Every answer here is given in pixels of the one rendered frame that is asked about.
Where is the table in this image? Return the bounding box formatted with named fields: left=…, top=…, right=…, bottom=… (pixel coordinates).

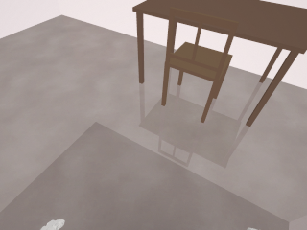
left=132, top=0, right=307, bottom=127

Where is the robot left hand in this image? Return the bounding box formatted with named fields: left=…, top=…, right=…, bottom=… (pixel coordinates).
left=40, top=219, right=65, bottom=230

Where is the chair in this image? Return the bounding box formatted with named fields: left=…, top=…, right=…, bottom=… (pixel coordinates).
left=161, top=7, right=239, bottom=123

